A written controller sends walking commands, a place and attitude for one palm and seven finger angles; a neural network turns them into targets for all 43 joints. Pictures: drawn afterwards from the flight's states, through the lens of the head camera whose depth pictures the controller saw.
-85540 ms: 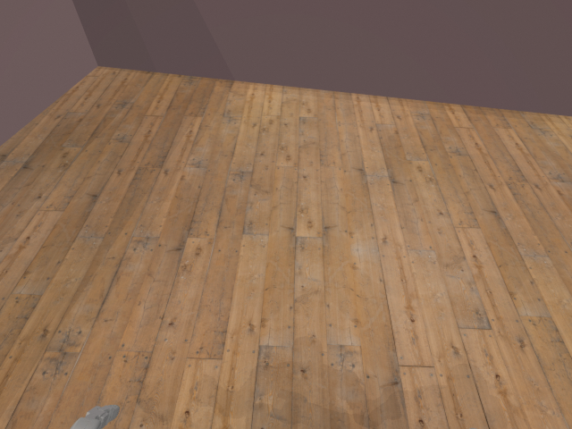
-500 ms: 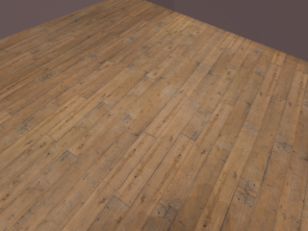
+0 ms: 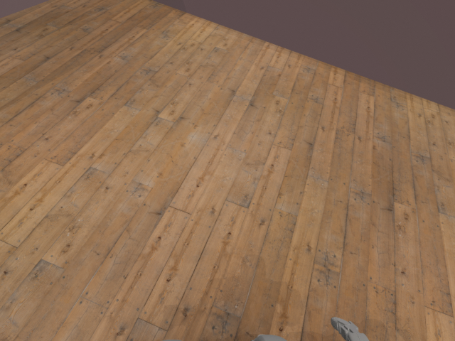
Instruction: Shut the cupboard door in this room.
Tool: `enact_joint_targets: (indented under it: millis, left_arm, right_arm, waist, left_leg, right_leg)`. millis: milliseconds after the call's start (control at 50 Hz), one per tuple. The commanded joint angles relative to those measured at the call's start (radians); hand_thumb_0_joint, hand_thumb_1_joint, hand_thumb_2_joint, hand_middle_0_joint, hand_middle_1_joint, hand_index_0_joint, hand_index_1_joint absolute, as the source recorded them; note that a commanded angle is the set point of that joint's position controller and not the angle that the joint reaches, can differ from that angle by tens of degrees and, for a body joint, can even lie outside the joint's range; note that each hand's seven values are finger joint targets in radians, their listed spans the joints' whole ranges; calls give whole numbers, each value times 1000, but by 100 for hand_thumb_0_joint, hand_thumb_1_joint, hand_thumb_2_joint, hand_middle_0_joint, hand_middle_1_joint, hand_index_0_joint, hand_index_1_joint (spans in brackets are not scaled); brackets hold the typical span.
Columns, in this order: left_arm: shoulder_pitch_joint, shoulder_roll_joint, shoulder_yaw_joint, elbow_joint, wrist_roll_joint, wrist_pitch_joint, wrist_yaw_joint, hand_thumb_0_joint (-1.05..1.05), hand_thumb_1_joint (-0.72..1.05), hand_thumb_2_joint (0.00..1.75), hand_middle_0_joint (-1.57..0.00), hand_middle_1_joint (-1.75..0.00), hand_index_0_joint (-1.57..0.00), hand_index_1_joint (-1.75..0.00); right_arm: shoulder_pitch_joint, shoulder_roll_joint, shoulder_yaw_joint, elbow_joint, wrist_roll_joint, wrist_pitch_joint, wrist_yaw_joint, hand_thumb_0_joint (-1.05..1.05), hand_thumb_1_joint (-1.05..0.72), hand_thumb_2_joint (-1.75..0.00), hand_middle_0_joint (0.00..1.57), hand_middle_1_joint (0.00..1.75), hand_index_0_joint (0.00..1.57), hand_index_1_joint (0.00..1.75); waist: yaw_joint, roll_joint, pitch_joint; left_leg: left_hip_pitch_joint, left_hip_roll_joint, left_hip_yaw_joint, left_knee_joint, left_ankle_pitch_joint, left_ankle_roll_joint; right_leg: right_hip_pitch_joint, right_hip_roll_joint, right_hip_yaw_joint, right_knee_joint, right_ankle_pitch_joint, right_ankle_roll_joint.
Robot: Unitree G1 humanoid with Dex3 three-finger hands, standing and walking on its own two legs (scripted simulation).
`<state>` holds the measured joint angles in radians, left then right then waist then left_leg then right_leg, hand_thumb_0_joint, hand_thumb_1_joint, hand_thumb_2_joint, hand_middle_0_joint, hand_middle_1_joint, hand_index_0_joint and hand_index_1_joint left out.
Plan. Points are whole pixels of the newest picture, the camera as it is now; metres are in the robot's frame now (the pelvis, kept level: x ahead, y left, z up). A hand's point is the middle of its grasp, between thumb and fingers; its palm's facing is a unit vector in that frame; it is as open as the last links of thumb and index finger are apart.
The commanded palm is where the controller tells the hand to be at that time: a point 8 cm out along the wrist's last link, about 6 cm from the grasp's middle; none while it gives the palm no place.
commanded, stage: turn to face it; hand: left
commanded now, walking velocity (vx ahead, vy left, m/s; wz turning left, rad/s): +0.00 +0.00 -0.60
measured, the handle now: out of the picture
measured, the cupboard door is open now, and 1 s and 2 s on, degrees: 6 6 6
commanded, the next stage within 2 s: none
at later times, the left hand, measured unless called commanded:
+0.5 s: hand (170, 317) +0.18 +0.12 -0.14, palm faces -0.32 -0.91 -0.26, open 7.3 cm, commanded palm none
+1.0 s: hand (157, 296) +0.22 +0.16 -0.16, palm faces -0.52 -0.83 -0.20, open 7.4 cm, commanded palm none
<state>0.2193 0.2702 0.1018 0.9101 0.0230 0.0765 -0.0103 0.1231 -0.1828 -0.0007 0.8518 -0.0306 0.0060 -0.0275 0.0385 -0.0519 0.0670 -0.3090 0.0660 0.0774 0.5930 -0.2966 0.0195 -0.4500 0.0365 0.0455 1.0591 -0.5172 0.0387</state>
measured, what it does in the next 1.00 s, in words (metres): steps on the spot, turning right: right foot, then left foot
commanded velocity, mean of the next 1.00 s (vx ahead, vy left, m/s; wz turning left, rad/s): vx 0.00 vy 0.00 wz -0.60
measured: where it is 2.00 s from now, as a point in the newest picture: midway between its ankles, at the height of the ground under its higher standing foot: outside the picture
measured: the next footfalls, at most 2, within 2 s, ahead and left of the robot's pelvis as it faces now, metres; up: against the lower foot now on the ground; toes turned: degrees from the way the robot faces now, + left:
right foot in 0.36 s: +0.01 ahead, -0.15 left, +0.00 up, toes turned -19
left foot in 0.78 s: +0.12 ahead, +0.08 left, +0.00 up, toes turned -25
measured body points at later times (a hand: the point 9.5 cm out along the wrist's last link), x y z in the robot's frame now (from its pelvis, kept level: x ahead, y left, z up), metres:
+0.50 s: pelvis +0.00 -0.03 +0.00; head +0.04 -0.07 +0.45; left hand +0.19 +0.17 -0.12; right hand -0.05 -0.30 -0.15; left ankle +0.02 +0.11 -0.66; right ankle -0.03 -0.14 -0.73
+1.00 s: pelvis +0.04 +0.02 +0.01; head +0.09 +0.02 +0.46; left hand +0.24 +0.20 -0.15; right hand -0.03 -0.24 -0.11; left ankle +0.08 +0.09 -0.73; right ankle -0.08 -0.09 -0.64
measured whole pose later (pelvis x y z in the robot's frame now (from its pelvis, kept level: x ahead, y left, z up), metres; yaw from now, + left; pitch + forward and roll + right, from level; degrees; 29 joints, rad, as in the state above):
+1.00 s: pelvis +0.04 +0.02 +0.01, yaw -36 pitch +1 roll -3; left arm 0.21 0.28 0.10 0.90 0.02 0.09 -0.04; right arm 0.20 -0.18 0.00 0.87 -0.03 0.01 -0.03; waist 0.02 -0.03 0.07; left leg -0.23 0.11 0.16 0.48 -0.27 0.03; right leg -0.51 -0.01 -0.01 1.14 -0.41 0.07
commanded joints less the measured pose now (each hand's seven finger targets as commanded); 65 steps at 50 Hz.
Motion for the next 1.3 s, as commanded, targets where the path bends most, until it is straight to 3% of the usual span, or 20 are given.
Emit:
enact_joint_targets:
  millis: [0, 240, 300, 320, 340, 360, 480, 640, 700, 720, 760, 780, 840, 900, 1100, 1180, 1200, 1220, 1240, 1280]
  left_arm:
    - [-1, 64, 16, -94, -1, -15, -22, 0, 90, 90, -20, -30, -20, -30]
    - [-108, 37, -12, -145, -1, -25, -29, 0, 90, 90, -20, -30, -20, -30]
    - [0, 75, -2, -113, -1, -37, -24, 0, 90, 90, -20, -30, -20, -30]
    - [72, 155, 12, -94, 6, -50, -14, 0, 90, 90, -20, -30, -20, -30]
    - [111, 255, 31, -80, 10, -60, 2, 0, 90, 90, -20, -30, -20, -30]
    - [136, 265, 28, -73, -7, -54, 14, 0, 90, 90, -20, -30, -20, -30]
    - [-60, 140, -2, -124, -8, -62, 21, 0, 90, 90, -20, -30, -20, -30]
    - [-12, 160, 14, -100, 7, -56, 16, 0, 90, 90, -20, -30, -20, -30]
    - [-53, 155, 19, -103, 1, -46, 15, 0, 90, 90, -20, -30, -20, -30]
    - [-66, 132, 14, -108, -7, -41, 15, 0, 90, 90, -20, -30, -20, -30]
    - [-34, 42, -6, -137, -19, -35, 2, 0, 90, 90, -20, -30, -20, -30]
    - [-58, 75, 1, -140, -7, -32, 0, 0, 90, 90, -20, -30, -20, -30]
    - [-24, 84, 18, -100, 3, -22, -20, 0, 90, 90, -20, -30, -20, -30]
    - [-29, 53, 11, -91, -3, -13, -28, 0, 90, 90, -20, -30, -20, -30]
    - [-106, 18, -7, -121, -2, -18, -31, 0, 90, 90, -20, -30, -20, -30]
    - [-8, 49, -1, -95, -2, -36, -25, 0, 90, 90, -20, -30, -20, -30]
    - [65, 112, 9, -73, 4, -49, -17, 0, 90, 90, -20, -30, -20, -30]
    - [118, 221, 30, -57, 12, -64, -2, 0, 90, 90, -20, -30, -20, -30]
    - [148, 246, 33, -42, -6, -59, 12, 0, 90, 90, -20, -30, -20, -30]
    - [56, 204, 31, -70, -3, -57, 29, 0, 90, 90, -20, -30, -20, -30]
  right_arm:
    - [39, -207, -62, -60, -2, -14, -18, 0, -90, -90, 20, 30, 20, 30]
    - [155, -249, -94, 10, 0, -7, 3, 0, -90, -90, 20, 30, 20, 30]
    - [121, -258, -98, 7, 10, -4, 9, 0, -90, -90, 20, 30, 20, 30]
    - [123, -210, -90, -7, 20, -2, 15, 0, -90, -90, 20, 30, 20, 30]
    - [82, -125, -67, -55, 17, 3, 19, 0, -90, -90, 20, 30, 20, 30]
    - [60, -168, -65, -58, 19, 23, 5, 0, -90, -90, 20, 30, 20, 30]
    - [108, -160, -73, -4, 12, 32, 14, 0, -90, -90, 20, 30, 20, 30]
    - [44, -135, -72, -45, 21, 20, 8, 0, -90, -90, 20, 30, 20, 30]
    - [113, -132, -69, -25, 28, 6, -2, 0, -90, -90, 20, 30, 20, 30]
    - [160, -152, -71, -10, 27, -3, -7, 0, -90, -90, 20, 30, 20, 30]
    - [194, -307, -96, -22, 6, -13, -13, 0, -90, -90, 20, 30, 20, 30]
    - [187, -307, -91, -30, -1, -6, -15, 0, -90, -90, 20, 30, 20, 30]
    - [55, -222, -66, -67, 0, -15, -22, 0, -90, -90, 20, 30, 20, 30]
    - [89, -207, -67, -46, 1, -14, -22, 0, -90, -90, 20, 30, 20, 30]
    - [159, -237, -94, 13, -1, -7, -4, 0, -90, -90, 20, 30, 20, 30]
    - [119, -254, -105, 13, 8, -2, 4, 0, -90, -90, 20, 30, 20, 30]
    - [124, -225, -103, 6, 18, -2, 11, 0, -90, -90, 20, 30, 20, 30]
    - [81, -136, -77, -43, 20, 1, 14, 0, -90, -90, 20, 30, 20, 30]
    - [59, -152, -71, -62, 17, 18, 4, 0, -90, -90, 20, 30, 20, 30]
    - [35, -140, -68, -59, 19, 25, -1, 0, -90, -90, 20, 30, 20, 30]
  waist:
    - [-29, 206, -66]
    - [-82, 268, -111]
    - [-13, 199, -140]
    - [22, 8, -179]
    - [44, -258, -143]
    - [60, -190, -146]
    - [-52, -100, -108]
    - [-25, -100, -105]
    - [-61, -120, -118]
    - [-85, -75, -140]
    - [-87, 382, -153]
    - [-96, 281, -124]
    - [-34, 243, -88]
    - [-43, 190, -90]
    - [-81, 268, -92]
    - [-21, 223, -138]
    - [14, 74, -175]
    - [50, -271, -153]
    - [57, -244, -149]
    - [14, -200, -99]
  left_leg:
    - [135, 263, -158, -279, 364, 99]
    - [227, 309, 7, -175, 506, 96]
    - [111, 267, 78, -15, 388, 14]
    - [-25, 189, 140, 159, 175, -49]
    - [-294, 30, 130, 410, -338, -100]
    - [-302, 37, -16, 548, -349, -90]
    - [-250, 37, -62, 534, -58, -117]
    - [-156, -19, -63, 235, -129, -108]
    - [37, -50, -57, -21, -17, -93]
    - [178, -29, -59, -161, 85, -87]
    - [289, 374, -448, -330, 186, 67]
    - [190, 425, -440, -320, 217, 131]
    - [138, 309, -225, -279, 373, 105]
    - [206, 257, -100, -261, 423, 92]
    - [240, 308, 17, -205, 451, 104]
    - [165, 290, 91, -34, 402, 26]
    - [58, 233, 131, 119, 288, -30]
    - [-244, 67, 159, 345, -276, -90]
    - [-303, 34, 30, 520, -373, -95]
    - [-403, 56, -66, 602, -266, -94]
  right_leg:
    - [-116, -67, -22, 168, 82, 22]
    - [60, -57, -147, -308, 99, -7]
    - [296, -59, -141, -588, 341, -43]
    - [452, -205, 31, -692, 503, -92]
    - [504, -421, 349, -718, 842, -194]
    - [424, -465, 348, -723, 827, -265]
    - [289, -252, 140, -713, 662, -197]
    - [272, -260, 298, -690, 579, -236]
    - [172, -214, 319, -615, 591, -183]
    - [88, -163, 280, -561, 514, -133]
    - [-146, 43, 20, -184, -86, -19]
    - [-117, -10, 29, -10, -104, -19]
    - [-131, -54, 2, 163, 35, 8]
    - [-138, -60, -32, 144, 109, 26]
    - [-4, -69, -136, -231, 87, 8]
    - [231, -51, -156, -556, 302, -33]
    - [392, -128, -54, -672, 447, -66]
    - [532, -370, 302, -717, 808, -167]
    - [470, -456, 355, -695, 987, -248]
    - [445, -381, 306, -715, 793, -262]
